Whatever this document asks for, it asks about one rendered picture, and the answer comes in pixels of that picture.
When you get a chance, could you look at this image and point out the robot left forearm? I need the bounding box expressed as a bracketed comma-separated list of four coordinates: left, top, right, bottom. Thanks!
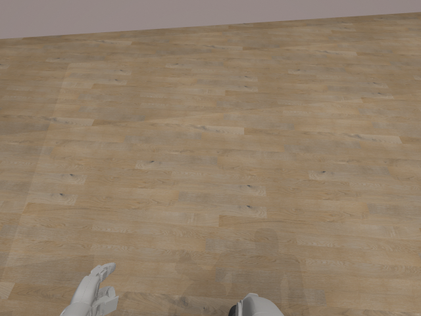
[60, 302, 93, 316]

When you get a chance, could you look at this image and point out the robot right thigh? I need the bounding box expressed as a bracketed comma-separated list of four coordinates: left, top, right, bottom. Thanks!
[235, 296, 284, 316]

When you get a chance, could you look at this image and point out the robot right shin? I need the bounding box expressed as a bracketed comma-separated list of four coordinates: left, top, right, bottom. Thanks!
[242, 293, 258, 300]

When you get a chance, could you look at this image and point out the robot left hand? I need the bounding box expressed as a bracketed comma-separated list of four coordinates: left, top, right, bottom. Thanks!
[70, 263, 119, 316]

